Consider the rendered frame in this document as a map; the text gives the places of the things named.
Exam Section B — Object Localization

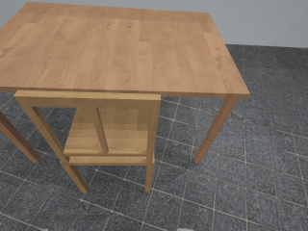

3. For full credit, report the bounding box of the chair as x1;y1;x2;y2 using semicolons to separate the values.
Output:
13;90;161;193

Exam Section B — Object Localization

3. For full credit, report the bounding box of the table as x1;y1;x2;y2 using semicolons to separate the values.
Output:
0;1;250;164

